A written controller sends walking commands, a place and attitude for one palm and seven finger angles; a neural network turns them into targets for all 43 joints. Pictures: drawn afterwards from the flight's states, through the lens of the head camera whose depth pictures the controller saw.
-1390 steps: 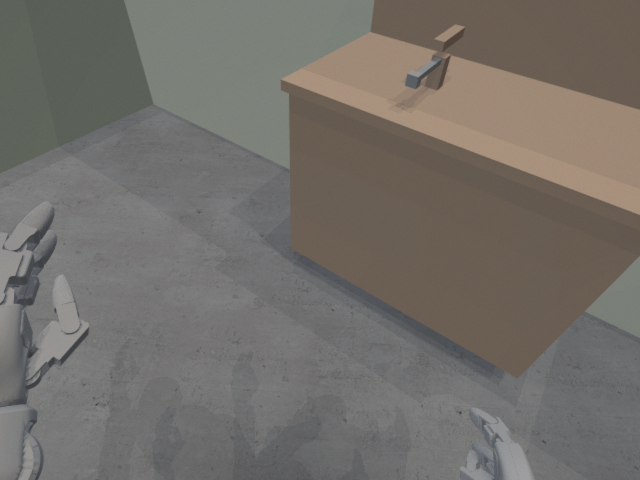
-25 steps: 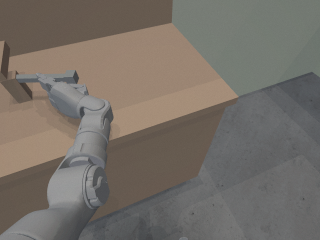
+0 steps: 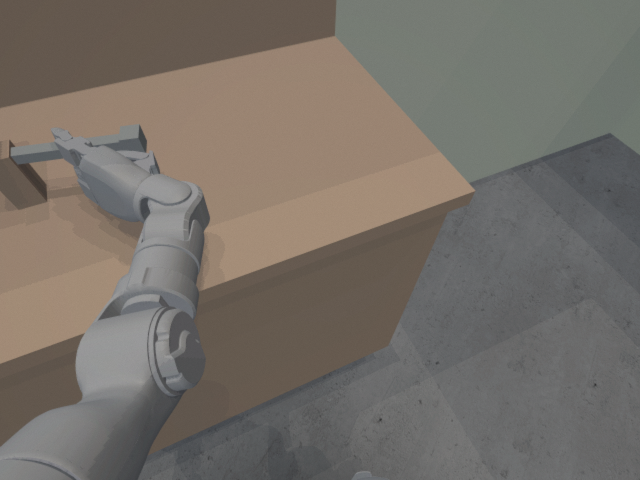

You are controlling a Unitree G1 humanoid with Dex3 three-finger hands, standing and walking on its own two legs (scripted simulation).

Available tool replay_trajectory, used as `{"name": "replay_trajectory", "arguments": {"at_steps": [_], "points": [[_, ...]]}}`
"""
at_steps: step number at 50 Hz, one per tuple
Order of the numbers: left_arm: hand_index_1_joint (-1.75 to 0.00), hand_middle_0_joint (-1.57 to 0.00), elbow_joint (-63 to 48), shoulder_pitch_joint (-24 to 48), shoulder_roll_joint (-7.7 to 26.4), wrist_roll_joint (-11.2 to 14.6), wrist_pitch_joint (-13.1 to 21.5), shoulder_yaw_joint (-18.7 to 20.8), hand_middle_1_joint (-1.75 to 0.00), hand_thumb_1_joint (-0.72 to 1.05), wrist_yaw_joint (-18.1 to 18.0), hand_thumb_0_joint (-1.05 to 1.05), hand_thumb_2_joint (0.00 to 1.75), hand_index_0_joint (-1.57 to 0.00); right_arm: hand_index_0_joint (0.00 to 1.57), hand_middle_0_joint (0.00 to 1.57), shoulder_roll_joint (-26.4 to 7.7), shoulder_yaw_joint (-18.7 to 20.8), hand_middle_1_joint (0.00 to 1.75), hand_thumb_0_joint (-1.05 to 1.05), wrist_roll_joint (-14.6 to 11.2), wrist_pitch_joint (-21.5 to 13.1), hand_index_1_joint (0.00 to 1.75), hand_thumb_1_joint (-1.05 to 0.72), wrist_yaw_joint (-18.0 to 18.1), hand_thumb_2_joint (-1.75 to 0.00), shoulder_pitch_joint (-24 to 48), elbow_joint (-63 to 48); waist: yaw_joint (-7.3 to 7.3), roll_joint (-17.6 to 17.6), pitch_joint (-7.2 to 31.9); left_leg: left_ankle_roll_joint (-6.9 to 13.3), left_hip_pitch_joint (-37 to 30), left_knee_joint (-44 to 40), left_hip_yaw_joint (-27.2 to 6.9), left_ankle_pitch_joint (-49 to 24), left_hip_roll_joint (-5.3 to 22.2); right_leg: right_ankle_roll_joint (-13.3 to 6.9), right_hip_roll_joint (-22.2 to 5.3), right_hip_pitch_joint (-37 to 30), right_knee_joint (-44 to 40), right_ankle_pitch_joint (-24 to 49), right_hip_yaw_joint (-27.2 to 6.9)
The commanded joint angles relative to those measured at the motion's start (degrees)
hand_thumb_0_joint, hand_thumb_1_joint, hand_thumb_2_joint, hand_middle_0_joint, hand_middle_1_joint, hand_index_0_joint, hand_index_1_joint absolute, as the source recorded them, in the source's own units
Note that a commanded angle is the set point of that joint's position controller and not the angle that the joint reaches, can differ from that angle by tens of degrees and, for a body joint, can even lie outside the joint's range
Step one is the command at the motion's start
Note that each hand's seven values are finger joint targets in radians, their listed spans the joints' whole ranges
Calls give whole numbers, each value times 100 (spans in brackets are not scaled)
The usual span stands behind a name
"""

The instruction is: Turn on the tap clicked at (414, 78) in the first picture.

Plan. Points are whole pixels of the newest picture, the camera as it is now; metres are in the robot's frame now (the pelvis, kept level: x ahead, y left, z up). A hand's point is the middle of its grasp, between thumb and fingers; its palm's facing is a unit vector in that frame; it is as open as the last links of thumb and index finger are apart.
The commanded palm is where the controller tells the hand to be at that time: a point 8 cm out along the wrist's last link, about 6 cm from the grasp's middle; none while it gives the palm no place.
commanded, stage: lift the hand up off the lever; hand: left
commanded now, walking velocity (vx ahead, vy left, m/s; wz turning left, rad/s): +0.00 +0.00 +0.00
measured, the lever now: (133, 140) +0.53 +0.21 +0.12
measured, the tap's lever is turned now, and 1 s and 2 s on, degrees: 79 79 79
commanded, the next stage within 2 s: none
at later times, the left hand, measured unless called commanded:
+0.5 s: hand (143, 158) +0.49 +0.19 +0.13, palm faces +0.82 -0.56 -0.11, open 7.8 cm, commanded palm +0.42 +0.20 +0.14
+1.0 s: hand (144, 154) +0.46 +0.17 +0.16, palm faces +0.81 -0.57 -0.13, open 7.8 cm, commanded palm +0.41 +0.19 +0.16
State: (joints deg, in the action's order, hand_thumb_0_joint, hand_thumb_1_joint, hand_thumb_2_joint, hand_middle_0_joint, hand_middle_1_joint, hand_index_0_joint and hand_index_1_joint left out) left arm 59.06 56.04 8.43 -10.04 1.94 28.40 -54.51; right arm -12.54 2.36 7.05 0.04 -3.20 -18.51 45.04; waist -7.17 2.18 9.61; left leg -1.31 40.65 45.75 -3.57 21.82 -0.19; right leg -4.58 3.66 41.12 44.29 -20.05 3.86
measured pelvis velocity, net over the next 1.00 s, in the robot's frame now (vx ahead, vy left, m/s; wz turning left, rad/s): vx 0.00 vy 0.00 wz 0.01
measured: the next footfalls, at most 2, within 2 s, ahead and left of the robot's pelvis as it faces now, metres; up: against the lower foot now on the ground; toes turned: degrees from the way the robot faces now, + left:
none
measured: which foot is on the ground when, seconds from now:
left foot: down 0.00-1.00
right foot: down 0.00-1.00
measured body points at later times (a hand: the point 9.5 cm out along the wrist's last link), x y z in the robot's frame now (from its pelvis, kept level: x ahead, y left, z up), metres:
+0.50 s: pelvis +0.01 +0.01 +0.01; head +0.06 +0.00 +0.46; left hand +0.44 +0.22 +0.14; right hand +0.07 -0.23 -0.13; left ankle +0.00 +0.14 -0.70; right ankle +0.01 -0.07 -0.70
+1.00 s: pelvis +0.00 +0.00 +0.01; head +0.02 -0.02 +0.46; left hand +0.41 +0.20 +0.17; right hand +0.08 -0.25 -0.13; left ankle +0.00 +0.14 -0.70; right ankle +0.01 -0.07 -0.70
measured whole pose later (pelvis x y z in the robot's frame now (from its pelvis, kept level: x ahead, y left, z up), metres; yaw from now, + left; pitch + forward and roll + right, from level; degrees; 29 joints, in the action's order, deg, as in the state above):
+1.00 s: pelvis +0.00 +0.00 +0.01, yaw +1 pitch +10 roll +0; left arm 46.2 50.7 1.4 -7.6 -9.5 22.9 -54.7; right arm -11.9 2.2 6.0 -0.2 -1.5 -14.1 46.6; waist -3.7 2.5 8.5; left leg -1.5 30.8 39.5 -4.0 19.2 -0.6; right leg -4.7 3.1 31.4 38.9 -18.2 4.1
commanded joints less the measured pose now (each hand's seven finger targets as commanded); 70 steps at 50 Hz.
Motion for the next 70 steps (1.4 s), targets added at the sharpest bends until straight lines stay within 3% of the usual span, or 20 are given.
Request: {"name": "replay_trajectory", "arguments": {"at_steps": [1, 5, 12, 15, 17, 19, 20, 28, 30, 32, 35, 37, 45, 48, 54, 55, 58, 60, 64, 70], "points": [[-15, -15, -1119, 2669, 810, -177, 273, -411, -15, 90, 17, 0, 90, -15, 20, 20, -736, 250, 30, 0, 4, -133, 30, -90, 34, -90, -439, -402, -83, -147, 2053, 300, -808, -403, 299, -1539, -61, 418, -297, -1773, -651, 1871, -191], [-15, -15, -1362, 2690, 895, -149, 268, -303, -15, 90, -14, 0, 90, -15, 20, 20, -763, 286, 30, 0, 36, -148, 30, -90, 14, -90, -446, -377, -15, -101, 2199, 274, -1023, -418, 270, -1784, -51, 392, -267, -1847, -643, 1988, -154], [-15, -15, -1739, 2423, 455, -117, 64, -590, -15, 90, -32, 0, 90, -15, 20, 20, -712, 285, 30, 0, 36, -152, 30, -90, -46, -90, -348, -389, 57, -30, 2079, 195, -1313, -491, 267, -2210, -17, 342, -220, -1866, -649, 2157, -59], [-15, -15, -1928, 2303, 660, -95, -21, -401, -15, 90, -50, 0, 90, -15, 20, 20, -733, 302, 30, 0, 36, -141, 30, -90, -19, -90, -303, -392, 144, -121, 2122, 179, -1276, -532, 257, -2242, -28, 336, -240, -2088, -649, 2281, -67], [-15, -15, -2127, 2393, 470, -116, -77, -585, -15, 90, -44, 0, 90, -15, 20, 20, -691, 289, 30, 0, 26, -141, 30, -90, -22, -90, -241, -409, 117, -31, 2130, 167, -1358, -525, 291, -2323, -24, 341, -254, -2076, -656, 2355, -82], [-15, -15, -2002, 2217, 495, -123, -192, -532, -15, 90, -51, 0, 90, -15, 20, 20, -697, 277, 30, 0, 23, -142, 30, -90, -10, -90, -200, -404, 115, -287, 1965, 178, -1217, -556, 291, -2164, -35, 358, -264, -2132, -693, 2308, -72], [-15, -15, -2113, 2261, 611, -138, -206, -452, -15, 90, -44, 0, 90, -15, 20, 20, -718, 296, 30, 0, 24, -129, 30, -90, 18, -90, -165, -394, 159, -147, 2006, 166, -1310, -565, 277, -2236, -30, 334, -266, -2134, -682, 2303, -81], [-15, -15, -2512, 2148, -3, -23, -462, -1012, -15, 90, 48, 0, 90, -15, 20, 20, -632, 270, 30, 0, -36, -167, 30, -90, 51, -90, 47, -421, 165, -139, 1916, 100, -1579, -662, 283, -2353, -29, 327, -266, -2204, -789, 2335, -52], [-15, -15, -2468, 1903, 80, 37, -552, -875, -15, 90, 53, 0, 90, -15, 20, 20, -657, 277, 30, 0, -43, -159, 30, -90, 86, -90, 118, -420, 239, -196, 1858, 106, -1553, -710, 281, -2297, -51, 323, -269, -2284, -825, 2326, -48], [-15, -15, -2413, 2112, 48, 66, -636, -924, -15, 90, 46, 0, 90, -15, 20, 20, -637, 243, 30, 0, -66, -149, 30, -90, 115, -90, 193, -408, 184, -364, 1730, 145, -1431, -757, 302, -1997, -71, 360, -315, -2273, -921, 2186, -103], [-15, -15, -2567, 2376, 284, -28, -642, -780, -15, 90, -25, 0, 90, -15, 20, 20, -624, 236, 30, 0, -52, -166, 30, -90, 168, -90, 288, -380, 247, -169, 1780, 146, -1457, -802, 286, -1893, -88, 333, -320, -2290, -948, 2027, -124], [-15, -15, -2527, 2493, 121, -90, -655, -960, -15, 90, -48, 0, 90, -15, 20, 20, -582, 218, 30, 0, -41, -185, 30, -90, 159, -90, 320, -355, 176, -178, 1723, 139, -1470, -792, 291, -1875, -76, 339, -333, -2219, -956, 1983, -116], [-15, -15, -2403, 2100, 291, -1, -808, -737, -15, 90, -16, 0, 90, -15, 20, 20, -610, 219, 30, 0, -92, -174, 30, -90, 242, -90, 430, -401, 329, -405, 1749, 181, -1332, -902, 322, -1680, -112, 396, -402, -2549, -1064, 2151, -200], [-15, -15, -2495, 2313, 111, -1, -846, -952, -15, 90, -15, 0, 90, -15, 20, 20, -579, 185, 30, 0, -106, -197, 30, -90, 239, -90, 482, -401, 239, -396, 1625, 199, -1333, -947, 331, -1544, -109, 403, -409, -2456, -1144, 1945, -213], [-15, -15, -2392, 2578, 634, -38, -831, -603, -15, 90, -48, 0, 90, -15, 20, 20, -596, 178, 30, 0, -107, -234, 30, -90, 320, -90, 518, -350, 232, -568, 1619, 264, -1092, -961, 350, -1096, -150, 505, -514, -2557, -1331, 1619, -407], [-15, -15, -2407, 2645, 758, -94, -818, -564, -15, 90, -29, 0, 90, -15, 20, 20, -611, 184, 30, 0, -105, -217, 30, -90, 337, -90, 528, -316, 280, -379, 1640, 254, -1138, -994, 331, -1115, -143, 459, -492, -2548, -1307, 1555, -386], [-15, -15, -2190, 2720, 486, -74, -824, -814, -15, 90, 11, 0, 90, -15, 20, 20, -592, 168, 30, 0, -120, -256, 30, -90, 332, -90, 500, -320, 172, -487, 1534, 273, -1140, -993, 341, -1018, -144, 476, -473, -2394, -1353, 1377, -371], [-15, -15, -2085, 2724, 660, -26, -814, -677, -15, 90, 36, 0, 90, -15, 20, 20, -637, 185, 30, 0, -130, -253, 30, -90, 360, -90, 474, -295, 218, -396, 1553, 274, -1157, -1033, 327, -989, -152, 458, -458, -2415, -1368, 1281, -364], [-15, -15, -1967, 2773, 635, 28, -808, -682, -15, 90, 58, 0, 90, -15, 20, 20, -642, 180, 30, 0, -134, -260, 30, -90, 346, -90, 388, -294, 169, -465, 1637, 286, -1187, -1038, 349, -1070, -152, 495, -481, -2494, -1381, 1523, -380], [-15, -15, -2227, 2673, 802, 17, -828, -530, -15, 90, 57, 0, 90, -15, 20, 20, -676, 212, 30, 0, -134, -233, 30, -90, 329, -90, 317, -319, 288, -351, 1877, 273, -1395, -1088, 351, -1467, -140, 456, -442, -2721, -1276, 2030, -285]]}}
